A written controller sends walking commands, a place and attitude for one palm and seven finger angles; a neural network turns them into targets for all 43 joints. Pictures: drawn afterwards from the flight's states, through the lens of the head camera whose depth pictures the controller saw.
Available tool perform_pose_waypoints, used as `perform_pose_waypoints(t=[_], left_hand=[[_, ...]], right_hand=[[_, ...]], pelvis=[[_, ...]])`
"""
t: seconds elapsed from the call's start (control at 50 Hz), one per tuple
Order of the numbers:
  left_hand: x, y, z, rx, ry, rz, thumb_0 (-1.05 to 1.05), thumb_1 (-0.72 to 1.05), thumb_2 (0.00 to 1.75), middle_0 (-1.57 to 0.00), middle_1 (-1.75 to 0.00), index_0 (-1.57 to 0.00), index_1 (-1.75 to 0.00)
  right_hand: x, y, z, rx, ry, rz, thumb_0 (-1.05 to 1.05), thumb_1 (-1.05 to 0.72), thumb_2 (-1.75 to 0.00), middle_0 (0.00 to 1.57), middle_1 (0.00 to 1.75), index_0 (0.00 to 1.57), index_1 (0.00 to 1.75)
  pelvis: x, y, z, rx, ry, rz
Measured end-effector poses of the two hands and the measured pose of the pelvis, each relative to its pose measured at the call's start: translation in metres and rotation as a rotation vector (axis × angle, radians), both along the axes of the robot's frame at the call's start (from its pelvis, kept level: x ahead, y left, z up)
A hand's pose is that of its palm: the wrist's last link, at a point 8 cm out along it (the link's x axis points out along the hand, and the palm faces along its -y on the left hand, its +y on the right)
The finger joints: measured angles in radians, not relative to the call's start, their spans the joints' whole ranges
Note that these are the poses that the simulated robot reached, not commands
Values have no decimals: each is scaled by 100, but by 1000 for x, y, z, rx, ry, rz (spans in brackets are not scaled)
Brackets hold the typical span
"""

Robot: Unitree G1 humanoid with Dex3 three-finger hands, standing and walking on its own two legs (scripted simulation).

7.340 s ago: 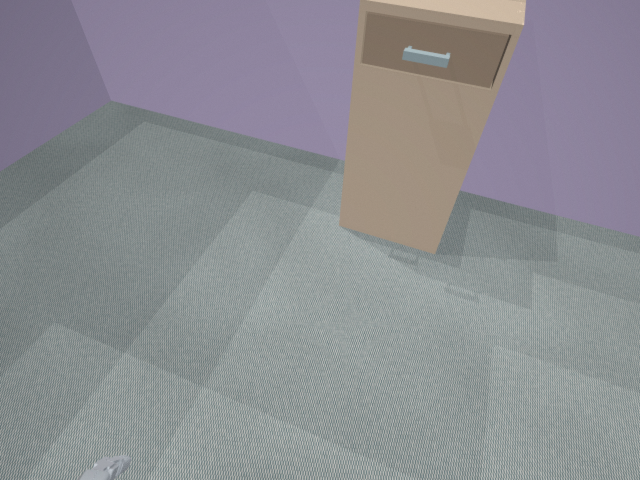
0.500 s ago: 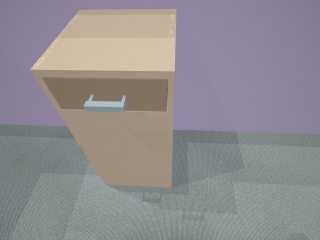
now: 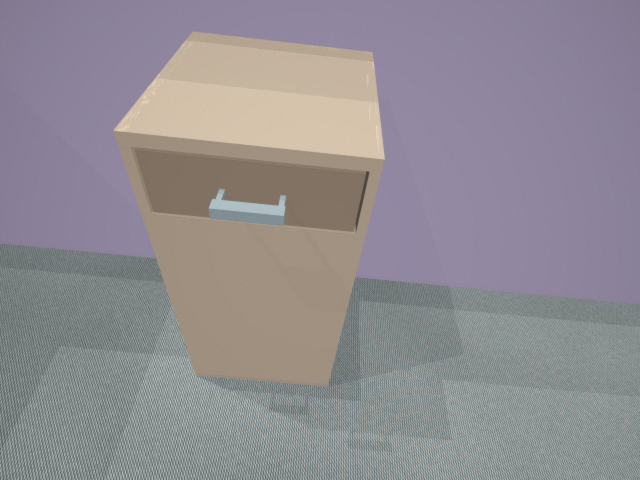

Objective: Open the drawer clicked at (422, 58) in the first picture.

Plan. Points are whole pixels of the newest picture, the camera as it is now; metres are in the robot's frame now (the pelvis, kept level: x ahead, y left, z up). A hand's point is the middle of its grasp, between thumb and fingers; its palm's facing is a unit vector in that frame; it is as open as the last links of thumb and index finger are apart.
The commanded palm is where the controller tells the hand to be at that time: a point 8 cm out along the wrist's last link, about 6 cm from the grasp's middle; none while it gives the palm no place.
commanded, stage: come to a stop and stand still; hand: left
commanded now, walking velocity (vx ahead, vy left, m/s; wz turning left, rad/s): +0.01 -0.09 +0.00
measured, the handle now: (250, 204) +0.54 +0.15 +0.02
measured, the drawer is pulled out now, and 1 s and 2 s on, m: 0.00 0.00 0.00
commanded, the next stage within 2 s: look again from close up in 1.30 s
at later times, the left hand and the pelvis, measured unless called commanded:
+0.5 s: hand out of the picture +0.00 +0.09 -0.18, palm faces +0.03 -0.98 -0.19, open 7.3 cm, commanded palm none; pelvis +0.00 -0.07 -0.01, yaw +1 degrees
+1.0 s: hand out of the picture -0.02 +0.07 -0.18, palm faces +0.07 -0.99 -0.14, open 7.4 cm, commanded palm none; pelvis +0.02 -0.07 -0.01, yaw +0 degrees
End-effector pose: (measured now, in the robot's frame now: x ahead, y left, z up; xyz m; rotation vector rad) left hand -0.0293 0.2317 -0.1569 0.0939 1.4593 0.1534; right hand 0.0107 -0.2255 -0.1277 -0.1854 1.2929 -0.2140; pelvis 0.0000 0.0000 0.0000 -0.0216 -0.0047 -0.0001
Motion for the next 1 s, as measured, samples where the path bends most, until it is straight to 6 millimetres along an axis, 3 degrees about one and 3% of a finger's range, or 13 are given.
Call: perform_pose_waypoints(t=[0.1,0.22,0.3,0.38,0.5,0.64,0.72,0.84,1.0], left_hand=[[-9,-11,3,-7,61,-27,1,91,90,-20,-30,-19,-29],[16,-38,5,2,2,-56,1,91,90,-19,-30,-19,-29],[28,-55,4,45,-45,-63,2,93,90,-20,-30,-19,-29],[30,-68,10,57,-75,-49,3,95,90,-20,-30,-19,-29],[22,-90,6,33,-63,-25,2,94,90,-20,-30,-19,-29],[5,-115,2,-17,-22,14,1,92,90,-20,-30,-19,-29],[-3,-123,1,-37,-1,30,1,91,90,-20,-30,-20,-29],[-7,-123,1,-43,20,33,1,91,90,-20,-30,-20,-29],[2,-107,3,-14,7,21,0,90,90,-20,-30,-20,-29]], right_hand=[[-42,1,-4,21,105,-52,1,-92,-89,21,30,20,30],[-87,-8,-16,77,231,-101,1,-91,-89,21,30,20,30],[-100,-19,-28,119,274,-115,1,-91,-89,20,30,20,30],[-92,-27,-33,147,270,-92,1,-91,-89,20,30,20,30],[-61,-39,-33,146,208,-58,1,-91,-90,20,30,20,30],[-23,-52,-31,120,145,-12,0,-91,-90,20,30,20,30],[-10,-60,-29,93,134,1,1,-92,-90,20,30,20,30],[1,-65,-26,72,115,7,1,-92,-90,20,30,20,30],[1,-59,-26,78,121,7,1,-93,-90,20,30,20,30]], pelvis=[[-3,-6,1,4,7,-7],[-6,-24,-2,20,6,-4],[-6,-43,-8,36,-9,-5],[-1,-56,-7,24,-18,11],[4,-70,-7,22,-25,12],[7,-76,-6,21,-23,15],[11,-76,-6,21,-23,15],[14,-75,-6,22,-24,12],[17,-70,-5,24,-25,9]])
